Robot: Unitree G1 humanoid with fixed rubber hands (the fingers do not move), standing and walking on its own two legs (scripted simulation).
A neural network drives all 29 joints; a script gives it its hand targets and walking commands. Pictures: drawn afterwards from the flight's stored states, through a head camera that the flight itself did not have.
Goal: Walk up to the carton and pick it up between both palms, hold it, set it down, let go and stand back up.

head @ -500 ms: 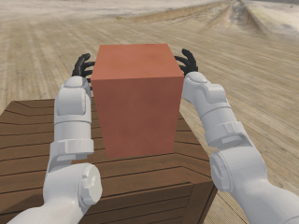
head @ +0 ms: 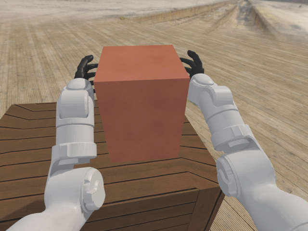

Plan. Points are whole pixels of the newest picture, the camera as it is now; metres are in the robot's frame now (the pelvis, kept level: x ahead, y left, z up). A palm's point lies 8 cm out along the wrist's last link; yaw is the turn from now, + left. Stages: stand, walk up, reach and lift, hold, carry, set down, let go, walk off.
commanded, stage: hold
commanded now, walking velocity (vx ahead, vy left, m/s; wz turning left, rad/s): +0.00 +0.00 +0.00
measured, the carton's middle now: (141, 103) +0.37 +0.00 +0.22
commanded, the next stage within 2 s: set down in 0.82 s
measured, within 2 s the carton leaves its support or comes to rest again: neither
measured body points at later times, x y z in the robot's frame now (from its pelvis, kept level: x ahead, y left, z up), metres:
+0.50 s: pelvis +0.00 +0.00 +0.00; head -0.10 +0.02 +0.44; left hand +0.37 +0.14 +0.28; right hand +0.37 -0.14 +0.29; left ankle +0.06 +0.13 -0.74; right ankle -0.02 -0.12 -0.74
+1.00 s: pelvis +0.00 +0.00 +0.00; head -0.10 +0.03 +0.44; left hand +0.38 +0.13 +0.30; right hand +0.37 -0.14 +0.31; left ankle +0.06 +0.13 -0.74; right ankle -0.02 -0.12 -0.74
